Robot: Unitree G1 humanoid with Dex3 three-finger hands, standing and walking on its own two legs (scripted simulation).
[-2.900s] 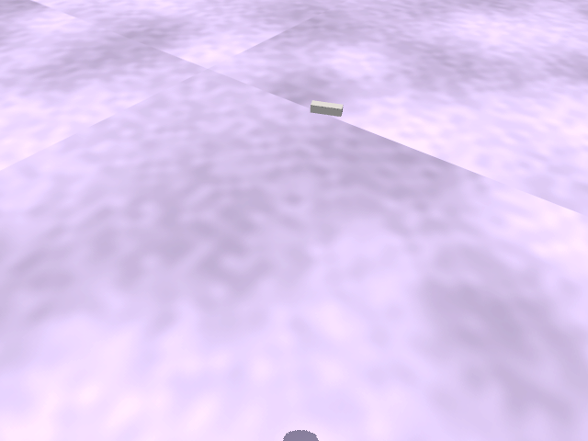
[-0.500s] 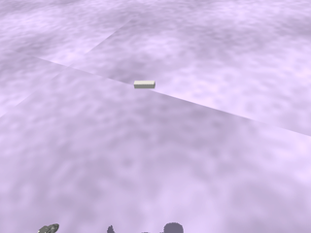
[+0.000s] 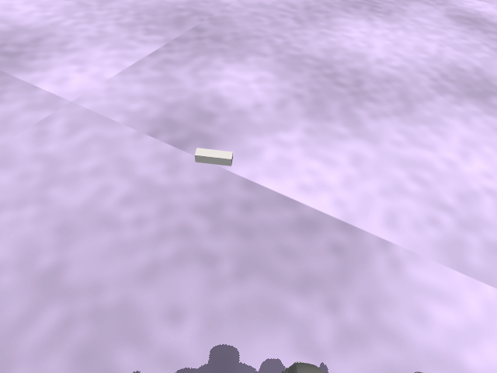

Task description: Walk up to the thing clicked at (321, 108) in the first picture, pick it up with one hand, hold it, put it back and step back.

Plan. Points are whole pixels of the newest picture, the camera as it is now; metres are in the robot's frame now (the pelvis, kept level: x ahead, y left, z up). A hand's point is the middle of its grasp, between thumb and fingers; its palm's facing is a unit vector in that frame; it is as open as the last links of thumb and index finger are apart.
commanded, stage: walk up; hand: left
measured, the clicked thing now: (214, 156) +1.29 +0.20 -0.75
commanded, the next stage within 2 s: none
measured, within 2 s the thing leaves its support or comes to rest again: neither
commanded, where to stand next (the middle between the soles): +0.91 +0.06 m, yaw -2 degrees
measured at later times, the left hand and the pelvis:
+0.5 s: hand (136, 274) +0.32 +0.23 -0.12, palm faces -0.01 -0.92 -0.39, open 7.4 cm; pelvis +0.23 -0.03 +0.00, yaw +0 degrees
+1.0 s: hand (126, 209) +0.49 +0.31 -0.15, palm faces -0.06 -0.94 -0.33, open 7.4 cm; pelvis +0.44 +0.04 +0.00, yaw -1 degrees
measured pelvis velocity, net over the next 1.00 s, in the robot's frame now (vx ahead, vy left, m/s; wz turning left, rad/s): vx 0.44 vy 0.04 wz -0.01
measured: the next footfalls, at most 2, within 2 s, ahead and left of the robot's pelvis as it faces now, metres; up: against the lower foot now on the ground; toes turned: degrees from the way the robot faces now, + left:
right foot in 0.26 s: +0.31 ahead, -0.14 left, +0.00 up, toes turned -5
left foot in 0.72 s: +0.49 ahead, +0.15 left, +0.00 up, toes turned +6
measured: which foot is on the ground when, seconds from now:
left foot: down 0.00-0.26, up 0.28-0.70, down 0.72-1.00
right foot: up 0.00-0.24, down 0.26-0.76, up 0.78-1.00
